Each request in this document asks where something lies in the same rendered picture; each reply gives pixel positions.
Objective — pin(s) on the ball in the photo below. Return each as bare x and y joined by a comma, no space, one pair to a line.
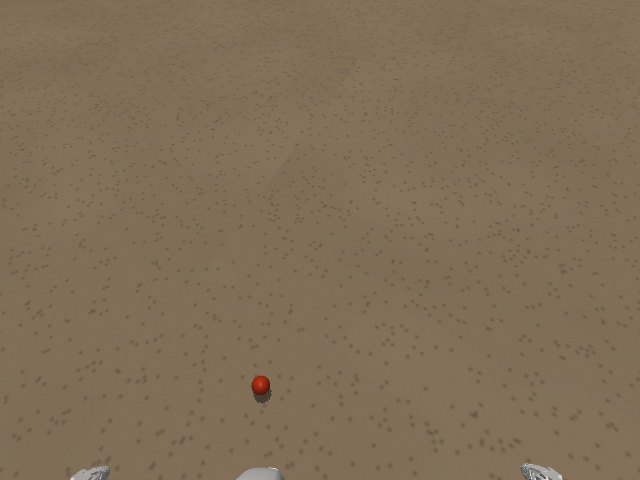
260,385

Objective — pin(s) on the right robot hand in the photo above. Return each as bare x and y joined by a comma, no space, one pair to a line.
536,472

